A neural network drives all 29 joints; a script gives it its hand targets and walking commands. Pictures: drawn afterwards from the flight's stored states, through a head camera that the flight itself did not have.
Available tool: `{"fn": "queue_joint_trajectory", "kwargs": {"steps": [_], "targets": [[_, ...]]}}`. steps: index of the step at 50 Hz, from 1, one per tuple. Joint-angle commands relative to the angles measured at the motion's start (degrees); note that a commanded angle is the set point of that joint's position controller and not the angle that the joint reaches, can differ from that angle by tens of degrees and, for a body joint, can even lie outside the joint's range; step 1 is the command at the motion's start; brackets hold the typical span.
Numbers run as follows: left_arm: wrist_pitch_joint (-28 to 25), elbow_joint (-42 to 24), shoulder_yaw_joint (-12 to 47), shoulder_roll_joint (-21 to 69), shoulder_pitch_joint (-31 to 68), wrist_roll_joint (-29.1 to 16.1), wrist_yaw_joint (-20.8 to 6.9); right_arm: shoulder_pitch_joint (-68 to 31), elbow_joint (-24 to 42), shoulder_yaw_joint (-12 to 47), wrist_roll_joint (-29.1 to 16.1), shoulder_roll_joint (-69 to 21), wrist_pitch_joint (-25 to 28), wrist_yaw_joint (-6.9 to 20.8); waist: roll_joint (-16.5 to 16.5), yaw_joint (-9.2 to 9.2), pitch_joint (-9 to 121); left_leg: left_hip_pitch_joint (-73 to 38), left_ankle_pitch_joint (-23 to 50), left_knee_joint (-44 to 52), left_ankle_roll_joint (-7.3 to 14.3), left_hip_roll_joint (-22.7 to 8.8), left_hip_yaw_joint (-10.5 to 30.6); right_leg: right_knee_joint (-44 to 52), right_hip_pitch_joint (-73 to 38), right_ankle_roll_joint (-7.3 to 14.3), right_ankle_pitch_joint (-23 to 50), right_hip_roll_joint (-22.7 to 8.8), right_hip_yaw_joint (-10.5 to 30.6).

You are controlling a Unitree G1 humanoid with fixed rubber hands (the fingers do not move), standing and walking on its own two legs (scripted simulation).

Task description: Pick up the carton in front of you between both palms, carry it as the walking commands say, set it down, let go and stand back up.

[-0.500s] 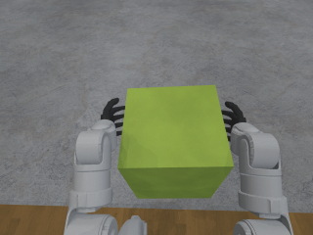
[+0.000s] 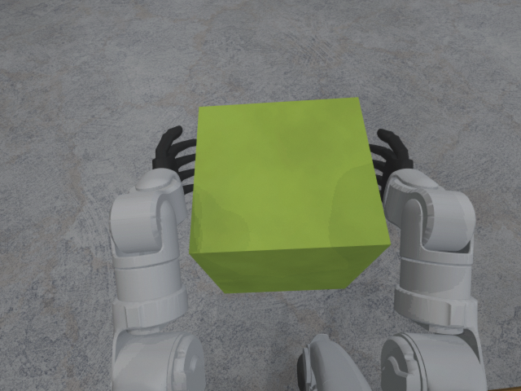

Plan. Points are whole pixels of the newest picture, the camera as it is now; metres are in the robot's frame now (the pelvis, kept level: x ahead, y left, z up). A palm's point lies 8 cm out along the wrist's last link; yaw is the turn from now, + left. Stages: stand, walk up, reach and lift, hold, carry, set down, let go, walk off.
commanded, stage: carry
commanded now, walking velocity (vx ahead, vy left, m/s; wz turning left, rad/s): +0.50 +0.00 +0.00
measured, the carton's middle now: (281, 209) +0.37 -0.02 +0.03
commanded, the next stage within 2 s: none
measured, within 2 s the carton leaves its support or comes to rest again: neither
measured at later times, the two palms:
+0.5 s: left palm (187, 88) +0.70 +0.15 -0.02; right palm (323, 82) +0.72 -0.15 -0.03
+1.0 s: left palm out of the picture +1.00 +0.12 +0.03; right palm out of the picture +0.99 -0.18 +0.04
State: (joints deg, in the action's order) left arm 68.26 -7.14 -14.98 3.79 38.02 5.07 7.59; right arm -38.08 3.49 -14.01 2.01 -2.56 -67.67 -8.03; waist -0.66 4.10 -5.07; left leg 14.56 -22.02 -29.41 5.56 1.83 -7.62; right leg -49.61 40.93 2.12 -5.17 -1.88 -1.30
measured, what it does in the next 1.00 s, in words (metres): goes down: right foot 0.08 m lower, then left foot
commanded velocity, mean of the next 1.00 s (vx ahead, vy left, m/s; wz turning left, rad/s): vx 0.50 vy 0.00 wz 0.00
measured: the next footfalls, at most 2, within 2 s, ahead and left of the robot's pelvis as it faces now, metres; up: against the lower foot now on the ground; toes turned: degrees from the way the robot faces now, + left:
right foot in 0.16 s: +0.32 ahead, -0.07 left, -0.08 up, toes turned -3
left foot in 0.64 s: +0.63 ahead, +0.05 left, -0.08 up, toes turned +5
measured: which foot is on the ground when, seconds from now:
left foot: down 0.00-0.20, up 0.22-0.62, down 0.64-1.00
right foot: up 0.00-0.14, down 0.16-0.64, up 0.66-1.00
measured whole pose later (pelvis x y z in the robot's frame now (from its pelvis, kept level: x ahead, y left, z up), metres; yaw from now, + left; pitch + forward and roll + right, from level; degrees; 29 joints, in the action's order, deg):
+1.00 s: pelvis +0.68 -0.02 -0.06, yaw -2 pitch +6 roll -3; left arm 66.5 -9.6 -11.4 8.3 21.4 7.8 6.2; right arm -22.6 7.1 -12.2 5.4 -6.5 -68.0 -5.5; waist 0.9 1.1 5.8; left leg 4.5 -15.5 -14.2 3.7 -0.4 -6.3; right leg -36.8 33.3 -1.7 -9.0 -2.8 -6.0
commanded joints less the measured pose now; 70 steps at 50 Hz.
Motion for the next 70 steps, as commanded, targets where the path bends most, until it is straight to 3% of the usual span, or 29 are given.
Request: {"fn": "queue_joint_trajectory", "kwargs": {"steps": [1,5,7,8,9,10,11,12,13,15,22,28,30,31,32,33,34,36,38,45,51,55,56,57,58,60,62,65,70], "targets": [[-0.3,1.9,43.1,54.6,33.8,-19.8,-10.7,-40.1,4.8,42.8,-25.5,-56.4,0.0,15.5,5.0,4.08,29.9,-33.5,37.9,-3.8,4.0,-7.8,9.7,17.0,6.8,-0.6,14.7,2.4,-3.6],[0.8,7.5,40.4,51.8,32.5,-19.2,-12.4,-38.6,-1.9,42.5,-25.7,-56.3,0.2,16.3,6.5,1.07,24.6,-16.9,27.2,-9.2,2.6,-6.7,6.5,28.1,-16.9,2.4,30.5,2.5,-5.5],[1.0,11.4,38.2,51.1,30.4,-18.9,-13.0,-40.7,-4.6,41.6,-25.6,-56.8,0.1,16.7,4.4,-5.48,26.9,-12.4,32.8,-22.6,0.5,-5.6,3.2,28.8,-31.7,2.2,27.4,2.4,-7.7],[1.1,12.3,37.0,50.9,30.9,-18.9,-13.4,-41.4,-5.9,40.8,-25.3,-56.7,0.1,16.7,1.8,-8.39,28.2,-5.6,27.0,-34.2,-0.6,-4.5,1.9,26.8,-40.4,1.1,21.0,0.2,-5.4],[1.0,14.5,35.7,49.5,32.4,-18.8,-13.8,-43.5,-6.7,40.4,-25.5,-57.6,-0.4,16.6,-12.9,-6.97,31.8,11.6,-4.4,-46.6,-2.5,-0.8,3.4,13.0,-57.0,4.6,42.4,-10.0,5.6],[1.4,17.6,35.0,49.9,32.5,-19.7,-14.2,-43.6,-8.2,39.0,-25.1,-57.2,-0.9,16.1,-14.6,-5.68,34.4,23.1,-14.1,-52.2,-3.0,0.5,8.4,10.5,-65.5,8.8,43.3,-15.8,17.5],[1.2,18.4,34.5,51.5,33.7,-20.9,-14.6,-44.4,-8.1,37.9,-25.1,-57.7,-1.2,15.6,-15.6,-8.86,38.1,30.3,-12.7,-59.5,-3.4,0.9,9.1,17.2,-67.0,16.8,15.9,-20.8,30.0],[1.0,17.6,35.0,55.1,34.3,-23.1,-15.2,-45.4,-6.9,37.5,-24.5,-57.7,-1.0,15.0,-7.0,-9.13,35.2,29.6,-8.4,-55.3,-3.0,-0.9,9.1,25.8,-58.5,14.4,1.9,-17.8,32.5],[0.4,14.0,36.3,58.5,39.8,-25.0,-15.7,-48.3,-4.7,37.3,-24.6,-60.1,-0.5,14.5,-8.5,-8.32,34.7,30.6,-6.4,-55.3,-3.1,-1.6,9.3,25.7,-56.4,15.2,5.2,-18.9,33.2],[-0.3,9.2,39.0,64.2,45.8,-29.4,-16.2,-49.0,-1.6,36.7,-23.7,-61.7,0.5,13.1,-1.2,-7.35,33.2,28.1,-0.6,-49.3,-3.5,-4.1,10.0,24.7,-49.5,12.4,12.8,-14.6,24.0],[-3.6,5.6,43.1,67.3,38.4,-30.7,-16.1,-36.2,-0.2,38.8,-18.5,-62.9,4.4,10.8,-4.8,-8.68,36.2,33.3,6.1,-31.5,-4.1,-4.0,4.4,21.1,-55.9,8.5,37.1,-10.1,11.4],[-6.2,3.4,47.1,63.2,32.2,-29.0,-16.5,-33.7,4.6,44.2,-17.6,-59.5,6.9,10.8,-6.3,-8.70,32.1,19.0,21.8,-2.4,-2.3,2.5,-3.9,18.8,-53.4,5.1,47.2,-4.8,1.9],[-6.4,2.2,47.6,60.7,31.1,-28.7,-15.9,-33.8,6.5,45.4,-18.6,-57.8,6.7,11.1,-8.3,-4.32,35.3,1.5,27.2,4.1,-0.5,3.1,-4.2,10.5,-47.5,2.9,49.4,-5.3,-1.5],[-6.2,1.8,48.0,59.4,31.1,-28.3,-15.7,-32.9,7.0,45.3,-19.2,-56.5,6.5,11.4,-6.2,-1.13,37.4,-9.7,29.7,6.8,-0.2,1.0,-3.0,3.3,-41.7,1.7,42.3,-4.8,-3.9],[-5.8,2.1,48.1,57.9,30.8,-27.6,-15.4,-31.6,6.9,44.8,-19.7,-55.0,6.0,11.9,0.1,0.34,39.3,-22.6,39.0,2.6,0.7,-9.4,9.5,-5.7,-29.7,0.7,18.2,-3.1,-3.7],[-4.9,4.2,47.6,57.4,29.2,-27.3,-15.1,-30.8,4.6,43.9,-19.1,-52.0,5.5,12.1,13.4,-0.47,45.5,-40.5,50.3,-0.7,12.4,-25.0,33.9,-21.3,-10.3,-2.2,-22.8,4.9,-0.1],[-4.4,5.2,45.5,55.1,26.6,-26.1,-14.6,-28.1,2.1,44.3,-19.9,-53.0,4.8,12.5,13.8,0.19,47.5,-43.2,34.5,4.1,16.2,-25.8,42.2,-30.7,-2.0,-1.5,-27.1,6.1,3.9],[-3.8,3.6,44.6,55.5,28.5,-24.9,-13.8,-32.2,4.8,45.5,-23.2,-56.3,4.0,13.8,5.4,-0.77,39.1,-34.9,31.6,7.0,10.7,-20.9,32.0,-25.1,2.2,-0.4,-20.4,1.6,3.3],[-3.4,3.3,42.8,56.3,27.3,-22.7,-13.1,-36.5,7.2,46.8,-26.3,-59.6,3.2,14.9,2.3,-2.04,35.0,-26.9,35.0,10.0,6.6,-18.8,25.8,-15.9,-2.3,-1.2,-16.0,-0.3,2.0],[-1.4,2.3,43.3,59.4,14.1,-17.7,-12.5,-23.5,7.1,43.6,-23.5,-60.5,-0.5,17.7,8.1,-2.84,30.2,-25.7,44.8,12.9,2.2,-15.1,11.8,7.1,-4.7,-4.0,-8.2,0.6,-4.6],[-0.2,-3.5,48.7,60.8,10.3,-20.0,-14.7,-11.7,8.3,43.4,-18.9,-58.6,-1.0,18.8,10.6,-2.47,22.3,-24.7,46.6,13.9,1.1,-13.3,5.4,18.7,-5.8,-3.5,1.3,0.7,-8.8],[0.3,-4.8,50.1,59.7,3.9,-21.3,-16.6,-4.8,11.1,45.0,-16.9,-56.6,-0.8,18.2,8.8,-3.96,23.7,-16.5,53.6,-0.2,-2.3,-11.0,-1.5,27.1,-26.8,-1.4,5.6,4.4,-14.9],[0.3,-4.4,50.1,59.7,1.5,-21.1,-17.1,-3.3,11.9,45.5,-16.7,-55.9,-0.8,18.1,7.1,-4.81,26.9,-8.8,45.7,-8.3,-4.5,-9.4,-2.6,27.1,-38.7,-0.7,7.2,1.4,-11.6],[0.4,-4.4,49.1,59.0,-1.5,-20.8,-17.4,-2.9,13.0,45.9,-17.1,-56.0,-1.0,18.3,-3.2,-6.02,30.9,1.8,23.7,-22.5,-6.3,-6.9,-2.6,25.1,-49.9,2.3,20.0,-12.0,5.1],[-0.2,-2.5,48.0,59.1,-3.8,-20.3,-17.7,-2.7,14.5,46.5,-17.5,-57.4,-1.4,18.4,-16.7,-6.39,34.1,18.7,-1.7,-37.0,-7.9,0.9,0.1,28.6,-61.7,12.6,27.2,-22.0,23.6],[-0.8,-5.9,49.0,61.6,-3.9,-21.8,-18.0,-2.7,15.8,47.7,-18.4,-58.4,-0.6,18.6,-9.6,-5.60,32.5,22.7,-8.1,-44.5,-5.8,-3.2,7.1,29.4,-55.3,13.4,33.8,-21.6,17.6],[-1.5,-8.6,50.2,63.4,-2.5,-22.7,-18.1,-2.6,17.6,48.8,-19.2,-59.6,0.5,18.5,-2.5,-5.02,29.3,18.2,-3.4,-31.4,-5.6,-7.8,7.9,32.3,-45.5,8.0,26.4,-18.5,8.2],[-2.1,-10.3,50.6,62.9,-4.8,-23.1,-18.1,1.2,17.6,49.7,-19.1,-61.1,1.5,17.9,-5.6,-4.67,28.8,6.8,-2.2,-12.0,-6.7,-5.4,2.8,33.4,-37.4,6.0,23.4,-14.0,-1.8],[-2.4,-10.5,50.7,59.7,-9.6,-22.1,-18.4,5.0,18.8,50.2,-18.2,-58.7,1.8,17.7,-7.2,-4.78,28.6,-1.9,18.9,4.0,-7.0,-5.1,-2.2,28.3,-34.6,3.1,15.7,-11.3,-7.0]]}}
